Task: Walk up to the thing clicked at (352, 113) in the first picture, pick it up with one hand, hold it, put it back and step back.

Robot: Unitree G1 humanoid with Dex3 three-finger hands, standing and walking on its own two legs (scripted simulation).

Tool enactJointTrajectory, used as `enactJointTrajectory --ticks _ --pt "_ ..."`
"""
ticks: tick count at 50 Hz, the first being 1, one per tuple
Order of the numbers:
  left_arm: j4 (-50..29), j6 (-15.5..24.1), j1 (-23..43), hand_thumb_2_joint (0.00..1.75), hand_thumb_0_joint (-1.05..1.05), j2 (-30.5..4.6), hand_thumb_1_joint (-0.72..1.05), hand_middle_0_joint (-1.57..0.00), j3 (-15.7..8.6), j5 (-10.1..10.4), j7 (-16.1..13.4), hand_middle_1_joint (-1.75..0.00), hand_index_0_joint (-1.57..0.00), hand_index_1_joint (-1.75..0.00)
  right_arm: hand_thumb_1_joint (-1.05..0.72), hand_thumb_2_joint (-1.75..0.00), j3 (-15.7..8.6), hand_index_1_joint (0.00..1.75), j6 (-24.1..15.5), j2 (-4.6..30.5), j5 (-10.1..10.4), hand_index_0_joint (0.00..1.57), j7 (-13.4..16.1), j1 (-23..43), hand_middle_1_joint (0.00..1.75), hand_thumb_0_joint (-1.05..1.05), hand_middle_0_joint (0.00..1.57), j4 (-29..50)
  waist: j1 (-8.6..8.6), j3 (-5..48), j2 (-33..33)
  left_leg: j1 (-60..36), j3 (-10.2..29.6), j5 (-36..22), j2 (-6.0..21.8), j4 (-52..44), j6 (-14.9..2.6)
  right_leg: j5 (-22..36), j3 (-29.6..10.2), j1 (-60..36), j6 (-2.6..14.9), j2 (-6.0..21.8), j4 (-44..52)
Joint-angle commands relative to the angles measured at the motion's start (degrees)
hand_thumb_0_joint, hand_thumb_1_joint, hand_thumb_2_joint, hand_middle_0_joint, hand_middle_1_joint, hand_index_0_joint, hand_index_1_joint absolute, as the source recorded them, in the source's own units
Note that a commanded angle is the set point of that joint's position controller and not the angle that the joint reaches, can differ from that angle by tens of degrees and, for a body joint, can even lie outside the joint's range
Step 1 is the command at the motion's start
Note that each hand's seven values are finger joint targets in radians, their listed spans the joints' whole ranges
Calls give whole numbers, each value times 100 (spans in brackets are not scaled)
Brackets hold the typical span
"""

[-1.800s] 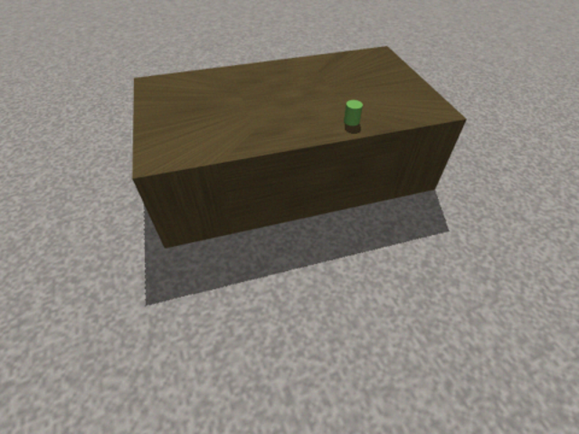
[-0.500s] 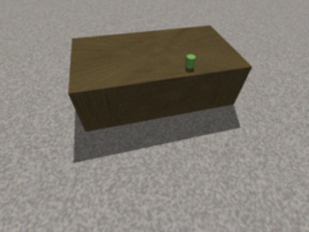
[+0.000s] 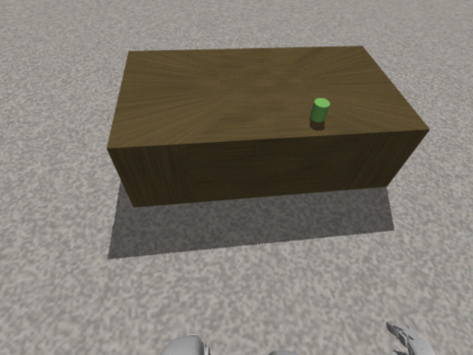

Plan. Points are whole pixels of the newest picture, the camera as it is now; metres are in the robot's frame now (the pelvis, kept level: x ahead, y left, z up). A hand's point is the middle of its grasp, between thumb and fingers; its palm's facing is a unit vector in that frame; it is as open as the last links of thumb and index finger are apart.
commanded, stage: walk up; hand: right
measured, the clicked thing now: (319, 110) +1.08 -0.31 -0.29
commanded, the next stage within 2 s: none
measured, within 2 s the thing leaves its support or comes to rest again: neither
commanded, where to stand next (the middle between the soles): +0.64 -0.15 m, yaw +7 degrees
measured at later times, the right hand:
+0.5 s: hand (420, 279) +0.29 -0.37 -0.12, palm faces -0.15 +0.92 -0.37, open 7.4 cm
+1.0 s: hand (429, 225) +0.43 -0.45 -0.13, palm faces -0.10 +0.90 -0.42, open 7.4 cm
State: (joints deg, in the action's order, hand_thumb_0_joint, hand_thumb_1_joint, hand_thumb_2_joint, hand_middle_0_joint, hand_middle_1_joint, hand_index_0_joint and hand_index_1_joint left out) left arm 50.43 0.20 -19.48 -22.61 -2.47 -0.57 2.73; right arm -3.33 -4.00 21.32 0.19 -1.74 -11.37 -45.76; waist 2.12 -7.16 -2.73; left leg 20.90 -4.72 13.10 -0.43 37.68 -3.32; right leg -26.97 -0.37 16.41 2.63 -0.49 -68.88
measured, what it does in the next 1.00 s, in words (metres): walks ahead: right foot, then left foot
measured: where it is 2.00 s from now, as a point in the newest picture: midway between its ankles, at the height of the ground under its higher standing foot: (280, 260)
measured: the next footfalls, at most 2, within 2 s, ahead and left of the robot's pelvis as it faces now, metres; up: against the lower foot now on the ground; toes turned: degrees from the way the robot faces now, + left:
right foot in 0.24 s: +0.24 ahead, -0.22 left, +0.00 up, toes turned -3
left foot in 0.62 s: +0.36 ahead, +0.02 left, +0.00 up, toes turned +10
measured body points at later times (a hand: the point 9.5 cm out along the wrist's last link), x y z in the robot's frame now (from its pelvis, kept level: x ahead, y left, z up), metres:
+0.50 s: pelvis +0.19 -0.10 +0.02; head +0.20 -0.11 +0.47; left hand +0.17 +0.23 -0.08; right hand +0.30 -0.42 -0.09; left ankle +0.25 +0.03 -0.68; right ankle +0.20 -0.22 -0.71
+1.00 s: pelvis +0.38 -0.16 +0.00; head +0.38 -0.17 +0.45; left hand +0.44 +0.18 -0.09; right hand +0.44 -0.50 -0.10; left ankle +0.32 +0.01 -0.71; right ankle +0.48 -0.30 -0.72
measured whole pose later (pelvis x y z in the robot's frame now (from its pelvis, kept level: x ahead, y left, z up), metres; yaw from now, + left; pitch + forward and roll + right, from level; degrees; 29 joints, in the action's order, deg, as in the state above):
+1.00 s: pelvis +0.38 -0.16 +0.00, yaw +5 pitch -2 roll +1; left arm 48.1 2.4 -15.2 -25.4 -4.6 -1.3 5.7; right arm -3.1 -4.5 26.4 -0.9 -1.6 -21.5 -48.3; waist -1.6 -2.6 -0.5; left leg 11.5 -2.1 24.6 5.9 38.3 -0.2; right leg -12.4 1.6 23.5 0.8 5.3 -37.0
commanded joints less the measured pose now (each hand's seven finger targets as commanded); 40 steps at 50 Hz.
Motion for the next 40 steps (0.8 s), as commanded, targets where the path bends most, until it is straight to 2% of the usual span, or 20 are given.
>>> enactJointTrajectory --ticks 1,3,6,9,11,12,13,14,15,19,25,27,29,30,31,32,33,35,37,40 --pt "-430 247 -466 90 0 -1375 90 -20 -462 -40 71 -30 -20 -30 -90 -90 -454 30 -156 1659 20 20 116 -311 30 0 20 358 -66 149 712 -183 1885 1413 1604 -2398 -912 430 -359 1089 -95 760 661" --pt "-403 216 -512 90 0 -1196 90 -20 -472 -83 189 -30 -20 -30 -90 -90 -490 30 -224 1723 -59 20 67 -290 30 0 20 392 -54 89 1170 142 1393 1478 1406 -2417 -926 465 -110 740 -217 759 1657" --pt "-485 239 -207 90 0 -1210 90 -20 -552 -141 293 -30 -20 -30 -90 -90 -559 30 -264 1867 -82 20 -4 -236 30 0 20 423 -106 131 1414 419 1315 2261 1351 -2443 -843 917 155 414 -196 674 2611" --pt "-273 245 -766 90 0 -1255 90 -20 -673 -133 292 -30 -20 -30 -90 -90 -582 30 -189 1922 -83 20 -11 281 30 0 20 487 342 481 1263 986 1135 2822 1286 -1899 -631 1613 465 -771 -198 563 2958" --pt "-190 309 -929 90 0 -1487 90 -20 -802 -185 251 -30 -20 -30 -90 -90 -459 30 -107 1572 -173 20 6 149 30 0 20 441 461 539 302 1639 715 3092 761 -641 -382 959 581 -1599 -192 250 3135" --pt "-123 345 -1421 90 0 -1673 90 -20 -891 -214 182 -30 -20 -30 -90 -90 -352 30 -70 1273 -203 20 29 112 30 0 20 444 765 467 -671 2072 432 3015 352 920 -247 -9 42 -1878 -26 433 3784" --pt "-247 431 -1752 90 0 -2096 90 -20 -940 -260 84 -30 -20 -30 -90 -90 -202 30 -93 880 -119 20 57 170 30 0 20 583 944 325 -1856 2808 264 2303 -420 3066 48 -2119 -2607 -1656 506 1750 5304" --pt "-548 474 -817 90 0 -2249 90 -20 -833 -179 48 -30 -20 -30 -90 -90 -311 30 -84 1230 -125 20 118 33 30 0 20 529 480 72 -1249 2688 1001 1808 -81 3452 155 -2857 -4158 -788 1059 2619 6268" --pt "-737 475 -139 90 0 -2223 90 -20 -809 -91 28 -30 -20 -30 -90 -90 -377 30 -104 1601 -45 20 133 -237 30 0 20 300 130 -114 -747 2463 1175 1282 280 3414 152 -2888 -3934 -401 1134 2577 6306" --pt "-574 505 25 90 0 -1716 90 -20 -665 -100 -10 -30 -20 -30 -90 -90 -355 30 -131 1471 -12 20 -5 -686 30 0 20 -157 -38 42 -753 1435 838 817 467 2148 190 -600 -1446 -147 1017 1709 5586" --pt "-657 501 -231 90 0 -1692 90 -20 -594 -81 12 -30 -20 -30 -90 -90 -309 30 -137 1245 -83 20 -121 -215 30 0 20 86 159 319 -584 705 230 414 355 386 217 988 -554 -619 1023 1616 5176" --pt "-719 464 -196 90 0 -1678 90 -20 -537 -64 18 -30 -20 -30 -90 -90 -294 30 -172 1189 -71 20 -99 -258 30 0 20 108 93 440 -461 236 -1 180 218 -47 184 1654 -313 -620 937 1555 4821" --pt "-798 391 -42 90 0 -1565 90 -20 -451 -25 20 -30 -20 -30 -90 -90 -335 30 -230 1195 -66 20 -34 -868 30 0 20 -46 -321 719 -93 -1078 -228 -358 -35 -839 119 2310 125 -160 716 1334 3820" --pt "-841 381 -136 90 0 -1291 90 -20 -340 -19 14 -30 -20 -30 -90 -90 -445 30 -259 1455 -90 20 43 -1394 30 0 20 -214 -584 1085 556 -2125 76 -128 0 -931 -20 2626 382 323 527 1058 2689" --pt "-928 364 -288 90 0 -954 90 -20 -250 43 -5 -30 -20 -30 -90 -90 -597 30 -287 1949 -201 20 125 -1890 30 0 20 -198 -795 1391 1529 -3016 2029 902 1201 -1422 -482 1780 666 1459 195 495 1059" --pt "-968 326 -301 90 0 -1058 90 -20 -327 39 -32 -30 -20 -30 -90 -90 -697 30 -291 2410 -164 20 178 -1882 30 0 20 33 -755 1307 1621 -3139 4586 1601 2564 -2218 -1169 -344 250 2617 3 -17 291" --pt "-899 269 5 90 0 -1635 90 -20 -421 -26 -93 -30 -20 -30 -90 -90 -705 30 -258 2382 38 20 162 -1633 30 0 20 57 -731 936 712 -2358 4490 1626 2725 -2214 -1464 -373 -456 2519 40 406 -24" --pt "-759 273 -48 90 0 -1464 90 -20 -410 30 -78 -30 -20 -30 -90 -90 -524 30 -269 1977 33 20 191 -1221 30 0 20 163 -436 439 456 -1864 3026 113 2172 -1986 -1185 269 -614 2444 7 611 34" --pt "-558 254 -386 90 0 -1361 90 -20 -426 21 -19 -30 -20 -30 -90 -90 -418 30 -315 1772 33 20 175 -966 30 0 20 161 -180 257 913 -1116 1865 -696 1748 -1913 -927 643 -408 1880 -77 800 662" --pt "-611 227 -96 90 0 -1195 90 -20 -436 -20 128 -30 -20 -30 -90 -90 -428 30 -330 1817 -66 20 134 -853 30 0 20 257 -264 188 1231 -597 1276 -630 1581 -2004 -1063 763 -29 1411 -252 791 1648"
